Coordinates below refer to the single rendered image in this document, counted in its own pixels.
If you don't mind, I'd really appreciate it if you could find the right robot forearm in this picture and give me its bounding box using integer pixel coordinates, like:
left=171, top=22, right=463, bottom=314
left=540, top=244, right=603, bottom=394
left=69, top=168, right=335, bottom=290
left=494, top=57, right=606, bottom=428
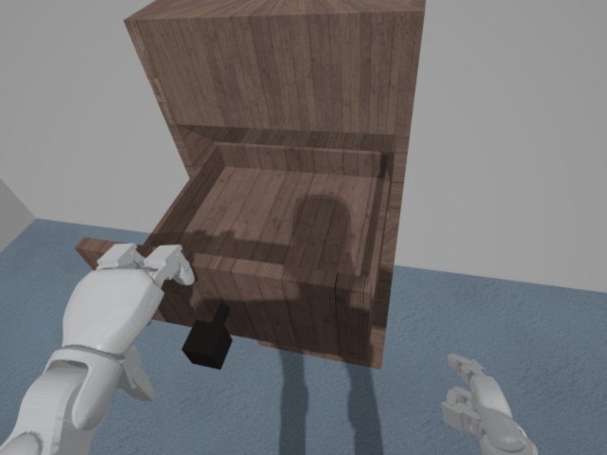
left=479, top=416, right=538, bottom=455

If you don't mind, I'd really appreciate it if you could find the handle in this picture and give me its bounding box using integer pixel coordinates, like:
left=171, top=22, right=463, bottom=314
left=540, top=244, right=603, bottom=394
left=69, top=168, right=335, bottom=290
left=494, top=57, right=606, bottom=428
left=181, top=303, right=232, bottom=370

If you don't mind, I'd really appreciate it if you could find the robot left hand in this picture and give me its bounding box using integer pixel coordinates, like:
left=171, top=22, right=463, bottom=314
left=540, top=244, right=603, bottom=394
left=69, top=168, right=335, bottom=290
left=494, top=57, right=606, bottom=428
left=62, top=244, right=194, bottom=402

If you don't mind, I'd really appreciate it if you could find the drawer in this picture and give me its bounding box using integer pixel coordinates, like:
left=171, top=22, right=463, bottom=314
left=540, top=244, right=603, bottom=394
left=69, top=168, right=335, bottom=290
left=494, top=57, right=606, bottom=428
left=75, top=142, right=394, bottom=361

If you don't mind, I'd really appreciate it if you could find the left robot forearm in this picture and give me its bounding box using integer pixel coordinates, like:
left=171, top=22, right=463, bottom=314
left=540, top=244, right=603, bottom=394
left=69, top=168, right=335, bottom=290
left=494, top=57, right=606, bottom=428
left=0, top=347, right=123, bottom=455

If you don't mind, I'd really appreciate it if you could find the robot right hand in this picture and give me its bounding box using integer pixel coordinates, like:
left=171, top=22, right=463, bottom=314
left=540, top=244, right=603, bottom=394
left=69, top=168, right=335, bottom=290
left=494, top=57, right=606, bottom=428
left=441, top=354, right=513, bottom=437

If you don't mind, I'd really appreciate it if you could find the cabinet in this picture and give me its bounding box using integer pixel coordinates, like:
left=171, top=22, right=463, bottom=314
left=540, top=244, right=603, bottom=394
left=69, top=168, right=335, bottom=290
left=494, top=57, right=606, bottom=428
left=123, top=0, right=426, bottom=370

